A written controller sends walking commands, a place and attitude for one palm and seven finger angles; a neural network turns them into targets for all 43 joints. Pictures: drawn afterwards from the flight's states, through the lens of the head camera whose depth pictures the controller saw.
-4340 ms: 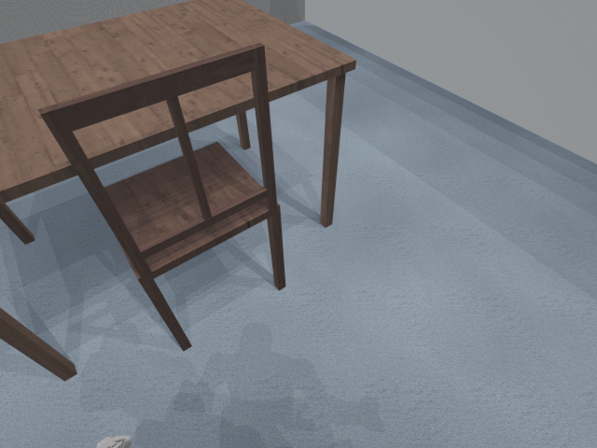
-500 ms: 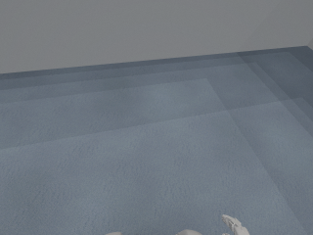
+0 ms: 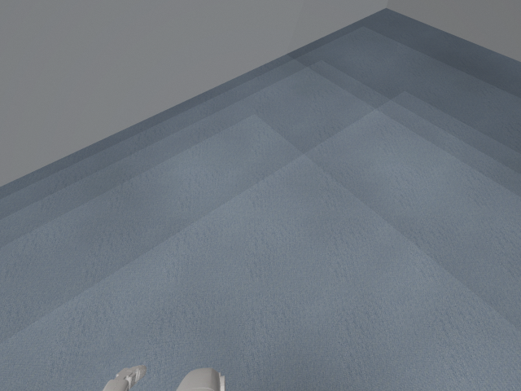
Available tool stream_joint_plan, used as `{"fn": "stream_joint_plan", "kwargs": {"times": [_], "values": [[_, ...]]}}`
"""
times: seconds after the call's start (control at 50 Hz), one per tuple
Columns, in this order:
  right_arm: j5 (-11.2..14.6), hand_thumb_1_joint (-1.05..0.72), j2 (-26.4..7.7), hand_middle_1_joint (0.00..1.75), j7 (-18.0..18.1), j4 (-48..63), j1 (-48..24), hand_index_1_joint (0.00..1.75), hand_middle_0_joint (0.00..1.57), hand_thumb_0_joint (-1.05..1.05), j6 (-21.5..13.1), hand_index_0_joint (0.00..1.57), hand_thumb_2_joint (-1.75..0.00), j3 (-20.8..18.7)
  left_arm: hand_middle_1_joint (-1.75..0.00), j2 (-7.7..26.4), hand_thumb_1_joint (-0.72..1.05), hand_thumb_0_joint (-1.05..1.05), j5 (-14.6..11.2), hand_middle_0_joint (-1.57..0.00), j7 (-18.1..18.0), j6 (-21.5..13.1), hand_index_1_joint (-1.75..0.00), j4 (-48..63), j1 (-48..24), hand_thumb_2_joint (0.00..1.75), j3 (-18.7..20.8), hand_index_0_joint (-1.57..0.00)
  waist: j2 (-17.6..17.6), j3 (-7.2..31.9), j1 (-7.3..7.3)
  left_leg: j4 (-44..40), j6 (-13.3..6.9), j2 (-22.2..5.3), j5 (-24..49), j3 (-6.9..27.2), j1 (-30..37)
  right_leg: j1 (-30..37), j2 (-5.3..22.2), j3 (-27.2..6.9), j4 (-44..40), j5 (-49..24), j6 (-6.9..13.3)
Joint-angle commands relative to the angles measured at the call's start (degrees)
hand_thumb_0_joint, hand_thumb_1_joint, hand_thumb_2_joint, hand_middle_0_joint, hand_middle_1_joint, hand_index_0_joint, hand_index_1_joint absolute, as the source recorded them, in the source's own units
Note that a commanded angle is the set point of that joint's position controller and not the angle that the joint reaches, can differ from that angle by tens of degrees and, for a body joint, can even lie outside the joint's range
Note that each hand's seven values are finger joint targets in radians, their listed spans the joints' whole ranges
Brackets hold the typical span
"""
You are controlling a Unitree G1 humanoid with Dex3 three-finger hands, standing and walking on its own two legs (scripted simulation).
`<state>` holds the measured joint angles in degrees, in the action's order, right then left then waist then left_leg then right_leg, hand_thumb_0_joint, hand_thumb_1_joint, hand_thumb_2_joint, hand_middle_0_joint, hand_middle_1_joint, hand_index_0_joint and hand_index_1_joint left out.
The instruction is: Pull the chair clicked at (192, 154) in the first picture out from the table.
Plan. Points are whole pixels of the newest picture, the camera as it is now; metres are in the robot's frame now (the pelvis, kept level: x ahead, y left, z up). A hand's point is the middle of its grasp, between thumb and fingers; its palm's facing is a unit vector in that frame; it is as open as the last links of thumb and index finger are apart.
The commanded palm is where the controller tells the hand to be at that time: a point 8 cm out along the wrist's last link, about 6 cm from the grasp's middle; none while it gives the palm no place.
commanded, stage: walk to a spot facing it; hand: left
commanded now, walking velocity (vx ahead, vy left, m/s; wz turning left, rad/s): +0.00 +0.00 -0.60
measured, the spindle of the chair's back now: out of the picture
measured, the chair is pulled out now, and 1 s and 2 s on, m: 0.00 0.00 0.00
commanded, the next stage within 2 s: turn to face it in 1.92 s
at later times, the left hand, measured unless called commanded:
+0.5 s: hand out of the picture +0.11 +0.27 -0.17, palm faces -0.24 -0.95 -0.19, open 7.4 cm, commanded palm none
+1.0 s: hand (207, 366) +0.18 +0.11 -0.13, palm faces -0.56 -0.78 -0.28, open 7.4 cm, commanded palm none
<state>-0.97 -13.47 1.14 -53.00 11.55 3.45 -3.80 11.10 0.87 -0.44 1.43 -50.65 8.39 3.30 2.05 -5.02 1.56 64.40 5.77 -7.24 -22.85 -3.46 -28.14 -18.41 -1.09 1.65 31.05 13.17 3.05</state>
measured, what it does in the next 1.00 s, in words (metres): steps on the spot, turning right: left foot, then right foot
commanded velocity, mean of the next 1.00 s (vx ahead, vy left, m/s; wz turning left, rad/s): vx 0.04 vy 0.00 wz -0.60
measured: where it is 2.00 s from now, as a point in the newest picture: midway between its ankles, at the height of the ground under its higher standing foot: outside the picture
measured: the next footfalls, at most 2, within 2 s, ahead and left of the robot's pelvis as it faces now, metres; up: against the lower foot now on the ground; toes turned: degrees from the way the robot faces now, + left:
left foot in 0.24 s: +0.06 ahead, +0.15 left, +0.00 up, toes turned -4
right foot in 0.80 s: -0.05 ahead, -0.06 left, +0.00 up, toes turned -37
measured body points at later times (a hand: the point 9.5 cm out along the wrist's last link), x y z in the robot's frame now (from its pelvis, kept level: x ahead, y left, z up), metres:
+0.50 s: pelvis +0.00 +0.08 +0.01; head +0.05 +0.11 +0.46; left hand +0.13 +0.32 -0.15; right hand +0.00 -0.18 -0.11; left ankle +0.02 +0.15 -0.73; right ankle -0.08 -0.07 -0.63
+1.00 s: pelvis -0.03 +0.02 +0.01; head -0.03 -0.03 +0.45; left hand +0.21 +0.15 -0.11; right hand -0.15 -0.21 -0.16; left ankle +0.05 +0.16 -0.65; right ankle -0.08 -0.04 -0.73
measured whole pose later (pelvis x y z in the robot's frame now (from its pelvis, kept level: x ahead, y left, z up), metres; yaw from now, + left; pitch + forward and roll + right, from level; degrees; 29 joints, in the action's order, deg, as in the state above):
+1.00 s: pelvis -0.03 +0.02 +0.01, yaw -37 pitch +0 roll +2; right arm -1.5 -13.4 0.4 -54.5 13.6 3.7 -4.3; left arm 10.5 0.6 -0.3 1.0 -51.8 9.3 3.3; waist 2.8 -3.2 2.1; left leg 63.7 6.1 -8.0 -20.7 -4.0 -28.0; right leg -12.4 -1.9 1.5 28.0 15.7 4.1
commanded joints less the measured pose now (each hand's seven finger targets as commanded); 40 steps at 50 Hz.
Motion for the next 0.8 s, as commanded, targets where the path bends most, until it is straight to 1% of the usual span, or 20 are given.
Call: {"fn": "stream_joint_plan", "kwargs": {"times": [0.0, 0.02, 0.12, 0.16, 0.18, 0.2, 0.22, 0.24, 0.26, 0.28, 0.32, 0.34, 0.4, 0.5, 0.62, 0.66, 0.7, 0.74, 0.76, 0.78], "values": [[-0.2, -0.90, -3.8, 0.30, 0.2, 4.6, 0.2, 0.30, 0.20, 0.00, -1.4, 0.20, -0.90, -0.7, -0.30, 12.2, 0.90, 0.00, 0.2, -0.20, -0.4, -1.1, -0.30, 3.4, 2.4, 0.90, 3.4, -0.20, -9.0, 8.5, -1.94, -5.5, 0.3, 1.1, 0.9, 1.3, -1.4, 8.1, 13.4, -15.9, -10.5, -20.9, 6.8], [-0.1, -0.90, -3.8, 0.30, 0.2, 5.1, -1.5, 0.30, 0.20, 0.00, -1.5, 0.20, -0.90, -0.7, -0.30, 12.4, 0.90, 0.00, 0.3, -0.20, -0.3, -0.9, -0.30, 3.3, 3.1, 0.90, 3.5, -0.20, -9.0, 8.1, -2.62, -7.7, 0.3, 1.5, 0.2, 1.2, -0.8, 7.6, 13.3, -17.3, -10.5, -20.0, 7.1], [0.6, -0.90, -3.2, 0.30, 0.5, 6.4, -1.6, 0.30, 0.20, 0.00, -2.3, 0.20, -0.90, -0.6, -0.30, 13.1, 0.90, 0.00, 0.6, -0.20, -0.1, -0.1, -0.30, 4.1, 1.6, 0.90, 4.0, -0.20, -11.4, 8.6, -2.38, -20.7, -1.3, 4.4, -1.4, 1.2, 6.9, 4.3, 12.6, -22.3, -9.4, -17.8, 7.0], [0.7, -0.90, -3.2, 0.30, 0.8, 5.6, 2.0, 0.30, 0.20, 0.00, -2.7, 0.20, -0.90, -0.6, -0.30, 12.9, 0.90, 0.00, 0.4, -0.20, -0.1, 0.2, -0.30, 4.3, -0.1, 0.90, 4.0, -0.20, -11.6, 9.7, -0.61, -29.7, -1.7, 5.3, 3.3, 0.5, 12.7, 2.4, 11.0, -22.5, -6.7, -17.8, 4.8], [0.8, -0.90, -3.7, 0.30, 1.1, 4.7, 4.6, 0.30, 0.20, 0.00, -3.1, 0.20, -0.90, -0.7, -0.30, 12.2, 0.90, 0.00, 0.0, -0.20, 0.0, 0.5, -0.30, 4.6, -1.1, 0.90, 3.8, -0.20, -10.3, 10.5, 0.80, -37.1, -2.1, 5.3, 8.3, 0.1, 18.9, -0.7, 8.8, -21.4, -4.4, -15.1, 2.6], [0.5, -0.90, -6.7, 0.30, 1.4, 4.4, 6.7, 0.30, 0.20, 0.00, -3.8, 0.20, -0.90, -1.0, -0.30, 9.3, 0.90, 0.00, -0.4, -0.20, 0.1, 0.8, -0.30, 5.5, -0.7, 0.90, 3.2, -0.20, -1.8, 11.5, 1.57, -44.9, -4.1, -1.9, 8.1, 7.2, 25.2, -6.9, 3.6, -17.3, 2.0, -5.6, -0.4], [-0.3, -0.90, -12.5, 0.30, 1.2, 5.8, 4.6, 0.30, 0.20, 0.00, -3.9, 0.20, -0.90, -2.1, -0.30, 5.9, 0.90, 0.00, -0.7, -0.20, 0.8, 0.9, -0.30, 6.4, 1.3, 0.90, 2.7, -0.20, 16.0, 9.8, 0.24, -50.9, -8.6, -17.2, 11.2, 22.1, 27.3, -17.6, -4.0, -8.1, 15.9, 16.1, -4.3], [-0.2, -0.90, -13.2, 0.30, 1.0, 7.1, 2.3, 0.30, 0.20, 0.00, -3.3, 0.20, -0.90, -2.0, -0.30, 7.8, 0.90, 0.00, 0.3, -0.20, 0.8, 1.2, -0.30, 6.1, 1.1, 0.90, 3.1, -0.20, 13.5, 6.8, 0.19, -51.1, -11.9, -22.0, 9.4, 22.9, 19.7, -16.3, -0.9, -6.3, 27.2, 19.4, -5.3], [-0.5, -0.90, -9.3, 0.30, 1.2, 7.5, -2.1, 0.30, 0.20, 0.00, -3.4, 0.20, -0.90, -1.2, -0.30, 9.0, 0.90, 0.00, 1.1, -0.20, 1.0, 1.8, -0.30, 4.3, 3.3, 0.90, 4.0, -0.20, 11.2, 4.7, -1.95, -52.7, -11.2, -18.6, 6.6, 18.2, 14.4, -15.1, 0.4, -7.4, 32.9, 15.1, -6.3], [-0.4, -0.90, -7.4, 0.30, 1.4, 8.5, -5.5, 0.30, 0.20, 0.00, -3.8, 0.20, -0.90, -0.7, -0.30, 9.7, 0.90, 0.00, 1.2, -0.20, 1.6, 2.1, -0.30, 3.1, 4.3, 0.90, 4.7, -0.20, 9.9, 2.6, -3.34, -52.7, -10.3, -15.0, 7.1, 13.1, 11.8, -14.4, 0.8, -6.3, 37.1, 11.6, -6.7], [-0.5, -0.90, -6.5, 0.30, 1.4, 8.5, -4.7, 0.30, 0.20, 0.00, -4.2, 0.20, -0.90, -0.2, -0.30, 8.4, 0.90, 0.00, 1.2, -0.20, 2.2, 2.0, -0.30, 2.3, 4.9, 0.90, 4.5, -0.20, 7.0, 2.6, -3.18, -49.9, -9.2, -10.3, 15.7, 5.1, 14.4, -14.9, 1.3, -4.4, 40.9, 7.3, -7.2], [-0.3, -0.90, -6.0, 0.30, 1.5, 8.0, -4.2, 0.30, 0.20, 0.00, -4.4, 0.20, -0.90, -0.3, -0.30, 7.5, 0.90, 0.00, 1.0, -0.20, 2.4, 2.0, -0.30, 2.0, 5.5, 0.90, 4.3, -0.20, 6.3, 3.4, -3.28, -48.6, -9.2, -9.9, 20.2, 2.2, 17.0, -15.7, 1.8, -3.5, 41.1, 6.2, -7.6], [-0.2, -0.90, -6.2, 0.30, 1.6, 5.5, 2.7, 0.30, 0.20, 0.00, -4.6, 0.20, -0.90, -0.7, -0.30, 6.3, 0.90, 0.00, 0.7, -0.20, 2.2, 2.1, -0.30, 2.3, 3.5, 0.90, 3.7, -0.20, 6.1, 5.9, -0.74, -46.3, -10.6, -11.1, 28.8, 1.4, 25.0, -16.8, 2.6, -2.6, 38.1, 7.1, -8.4], [-0.2, -0.90, -6.6, 0.30, 1.4, 3.2, 6.8, 0.30, 0.20, 0.00, -4.4, 0.20, -0.90, -1.4, -0.30, 5.2, 0.90, 0.00, 0.5, -0.20, 2.2, 2.4, -0.30, 2.8, 0.5, 0.90, 3.1, -0.20, 7.1, 5.4, 1.00, -45.9, -12.1, -13.4, 31.3, -0.7, 28.1, -16.1, 4.4, -0.2, 31.2, 9.5, -8.6], [-0.6, -0.90, -7.7, 0.30, 0.7, 1.5, 6.6, 0.30, 0.20, 0.00, -4.0, 0.20, -0.90, -2.2, -0.30, 4.1, 0.90, 0.00, 0.4, -0.20, 2.2, 2.1, -0.30, 3.4, -2.0, 0.90, 2.5, -0.20, 8.7, 5.4, 1.38, -44.6, -12.9, -16.0, 29.8, -4.6, 25.8, -9.7, 5.0, 2.8, 19.6, 12.7, -7.2], [-0.7, -0.90, -8.3, 0.30, 0.4, 1.1, 6.3, 0.30, 0.20, 0.00, -3.9, 0.20, -0.90, -2.6, -0.30, 3.8, 0.90, 0.00, 0.4, -0.20, 2.0, 1.7, -0.30, 3.5, -2.1, 0.90, 2.4, -0.20, 9.6, 6.6, 1.52, -42.7, -12.6, -16.9, 30.7, -5.8, 25.4, -6.9, 4.3, 3.8, 15.1, 13.2, -6.3], [-0.7, -0.90, -8.8, 0.30, 0.2, 0.7, 5.8, 0.30, 0.20, 0.00, -3.8, 0.20, -0.90, -2.8, -0.30, 3.8, 0.90, 0.00, 0.3, -0.20, 1.8, 1.2, -0.30, 3.6, -0.9, 0.90, 2.3, -0.20, 9.6, 7.4, 0.60, -39.8, -11.2, -17.1, 32.2, -7.5, 25.2, -3.8, 3.6, 4.4, 9.1, 11.2, -5.1], [-0.4, -0.90, -8.4, 0.30, -0.2, 0.6, 5.9, 0.30, 0.20, 0.00, -3.6, 0.20, -0.90, -2.8, -0.30, 5.3, 0.90, 0.00, 0.5, -0.20, 1.4, 0.4, -0.30, 2.6, 2.5, 0.90, 2.6, -0.20, 6.2, 9.5, -1.54, -31.8, -7.5, -15.3, 29.9, -11.2, 21.1, 5.6, 2.9, 5.2, -2.5, 0.1, -3.8], [0.2, -0.90, -6.6, 0.30, -0.6, 1.5, 6.0, 0.30, 0.20, 0.00, -3.4, 0.20, -0.90, -2.4, -0.30, 9.6, 0.90, 0.00, 0.8, -0.20, 0.8, -0.4, -0.30, 1.4, 7.2, 0.90, 3.3, -0.20, -3.8, 11.9, -4.20, -21.3, -4.1, -12.7, 21.2, -13.0, 13.0, 15.9, 8.8, -2.5, -9.0, -9.7, -1.5], [0.0, -0.90, -2.2, 0.30, -0.8, 4.8, 3.5, 0.30, 0.20, 0.00, -3.0, 0.20, -0.90, -1.0, -0.30, 16.3, 0.90, 0.00, 1.0, -0.20, 0.0, -1.1, -0.30, 0.5, 10.2, 0.90, 4.5, -0.20, -21.8, 10.9, -5.63, -8.0, -0.8, -3.4, -11.3, -12.2, -5.2, 22.7, 22.8, -22.9, -10.7, -31.9, 4.4]]}}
